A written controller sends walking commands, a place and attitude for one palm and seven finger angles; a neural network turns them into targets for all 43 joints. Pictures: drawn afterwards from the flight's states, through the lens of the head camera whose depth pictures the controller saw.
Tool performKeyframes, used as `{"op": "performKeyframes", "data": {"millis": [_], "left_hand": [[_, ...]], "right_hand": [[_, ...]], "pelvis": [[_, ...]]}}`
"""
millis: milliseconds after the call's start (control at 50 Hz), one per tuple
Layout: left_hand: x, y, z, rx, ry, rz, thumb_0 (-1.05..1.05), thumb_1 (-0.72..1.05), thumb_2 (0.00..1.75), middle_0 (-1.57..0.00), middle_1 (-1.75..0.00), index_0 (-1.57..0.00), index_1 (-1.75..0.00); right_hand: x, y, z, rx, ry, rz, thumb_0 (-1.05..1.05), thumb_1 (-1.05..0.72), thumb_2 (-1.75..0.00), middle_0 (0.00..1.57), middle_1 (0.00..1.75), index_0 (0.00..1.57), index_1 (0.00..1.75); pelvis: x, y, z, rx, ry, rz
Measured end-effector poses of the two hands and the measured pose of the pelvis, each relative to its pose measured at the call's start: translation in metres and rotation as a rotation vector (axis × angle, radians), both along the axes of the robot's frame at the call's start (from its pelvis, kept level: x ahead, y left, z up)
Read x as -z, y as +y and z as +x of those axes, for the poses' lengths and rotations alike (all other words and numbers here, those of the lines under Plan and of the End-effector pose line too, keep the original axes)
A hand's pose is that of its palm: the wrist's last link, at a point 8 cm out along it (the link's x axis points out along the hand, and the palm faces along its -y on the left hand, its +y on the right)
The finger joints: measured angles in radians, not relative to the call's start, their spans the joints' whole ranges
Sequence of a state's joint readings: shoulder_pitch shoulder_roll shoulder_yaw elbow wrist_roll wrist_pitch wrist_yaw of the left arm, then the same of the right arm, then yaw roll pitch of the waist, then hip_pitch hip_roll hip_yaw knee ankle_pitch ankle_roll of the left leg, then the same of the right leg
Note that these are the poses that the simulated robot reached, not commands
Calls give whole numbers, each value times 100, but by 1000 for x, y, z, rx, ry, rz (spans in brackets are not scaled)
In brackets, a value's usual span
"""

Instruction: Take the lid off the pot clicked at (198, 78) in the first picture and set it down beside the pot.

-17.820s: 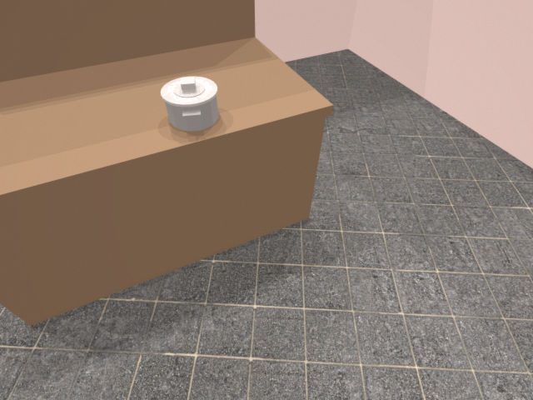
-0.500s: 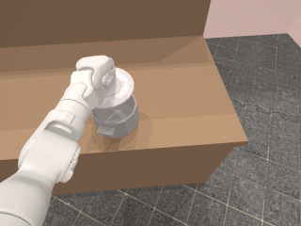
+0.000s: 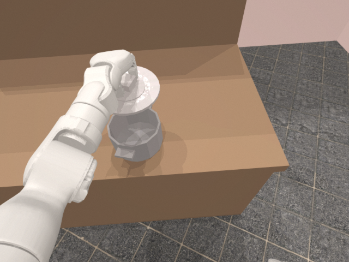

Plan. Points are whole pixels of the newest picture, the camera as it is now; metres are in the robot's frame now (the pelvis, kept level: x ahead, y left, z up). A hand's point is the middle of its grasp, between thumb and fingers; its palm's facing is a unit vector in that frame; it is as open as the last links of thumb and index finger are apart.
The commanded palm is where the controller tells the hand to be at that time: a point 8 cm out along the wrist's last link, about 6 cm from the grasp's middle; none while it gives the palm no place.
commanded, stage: lift the lid straight up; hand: left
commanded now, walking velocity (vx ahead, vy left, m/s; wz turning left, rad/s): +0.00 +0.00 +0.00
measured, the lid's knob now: (125, 82) +0.53 +0.11 +0.12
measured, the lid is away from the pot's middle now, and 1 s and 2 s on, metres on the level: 0.03 0.05 0.18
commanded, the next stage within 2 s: move the lid sideways beside the pot in 0.44 s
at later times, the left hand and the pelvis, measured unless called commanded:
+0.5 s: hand (110, 80) +0.48 +0.13 +0.16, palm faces -0.29 -0.05 -0.95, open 7.7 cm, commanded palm +0.48 +0.12 +0.22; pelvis +0.00 +0.00 +0.00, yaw +1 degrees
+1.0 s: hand (92, 81) +0.48 +0.17 +0.16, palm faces -0.31 -0.06 -0.95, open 7.7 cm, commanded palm +0.48 +0.17 +0.22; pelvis +0.00 +0.00 +0.00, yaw +0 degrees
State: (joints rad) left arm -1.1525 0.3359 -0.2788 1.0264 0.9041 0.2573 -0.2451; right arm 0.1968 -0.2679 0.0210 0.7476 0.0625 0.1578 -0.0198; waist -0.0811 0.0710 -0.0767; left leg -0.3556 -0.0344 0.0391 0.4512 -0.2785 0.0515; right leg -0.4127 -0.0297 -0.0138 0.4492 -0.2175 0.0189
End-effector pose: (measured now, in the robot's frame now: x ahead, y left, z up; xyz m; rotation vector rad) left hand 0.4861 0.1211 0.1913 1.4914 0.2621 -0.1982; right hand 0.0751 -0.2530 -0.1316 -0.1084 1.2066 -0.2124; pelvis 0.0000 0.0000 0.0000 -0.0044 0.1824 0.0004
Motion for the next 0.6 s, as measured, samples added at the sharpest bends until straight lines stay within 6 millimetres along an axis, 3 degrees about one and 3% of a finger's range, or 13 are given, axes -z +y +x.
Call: {"op": "performKeyframes", "data": {"millis": [300, 600], "left_hand": [[-24, 11, -3, -11, -3, 16, 11, 37, 77, -117, -118, -53, -93], [-24, 8, -6, 19, -6, 10, 11, 37, 77, -117, -118, -53, -93]], "right_hand": [[-6, -3, 12, -27, -37, -17, 1, -91, -89, 20, 30, 20, 29], [-4, 5, 7, -35, -26, -2, 1, -91, -89, 20, 30, 20, 29]], "pelvis": [[-1, -1, -3, -10, -17, 1], [-1, 3, -5, -12, -20, 2]]}}
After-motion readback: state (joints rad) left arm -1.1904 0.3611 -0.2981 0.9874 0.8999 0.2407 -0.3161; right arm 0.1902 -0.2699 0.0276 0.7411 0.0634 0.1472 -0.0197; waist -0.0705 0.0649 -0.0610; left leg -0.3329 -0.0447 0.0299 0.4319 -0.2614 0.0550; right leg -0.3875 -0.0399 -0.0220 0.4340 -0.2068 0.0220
